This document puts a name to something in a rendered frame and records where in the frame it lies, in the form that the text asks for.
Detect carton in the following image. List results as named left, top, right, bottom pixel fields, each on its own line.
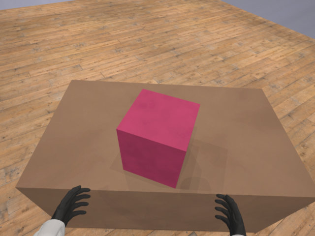
left=116, top=89, right=200, bottom=188

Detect left robot hand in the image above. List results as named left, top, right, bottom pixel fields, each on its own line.
left=51, top=185, right=91, bottom=227

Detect robot left forearm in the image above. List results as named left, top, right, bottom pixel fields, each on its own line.
left=33, top=219, right=65, bottom=236

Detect right robot hand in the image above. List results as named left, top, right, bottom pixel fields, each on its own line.
left=215, top=194, right=247, bottom=236

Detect pedestal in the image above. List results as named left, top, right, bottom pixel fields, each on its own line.
left=15, top=80, right=315, bottom=233

